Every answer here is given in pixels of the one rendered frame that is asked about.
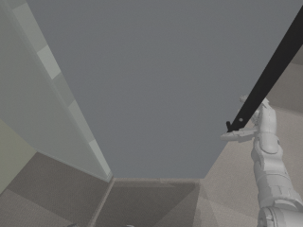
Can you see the right robot hand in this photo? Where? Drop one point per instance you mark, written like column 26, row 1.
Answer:
column 264, row 120

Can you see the right robot upper arm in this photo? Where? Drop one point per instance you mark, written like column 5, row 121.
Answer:
column 270, row 216

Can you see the robot right forearm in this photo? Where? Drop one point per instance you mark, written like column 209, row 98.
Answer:
column 273, row 181

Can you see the fridge door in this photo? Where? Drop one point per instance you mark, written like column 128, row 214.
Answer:
column 157, row 80

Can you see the handle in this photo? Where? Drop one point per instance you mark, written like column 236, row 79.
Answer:
column 288, row 47

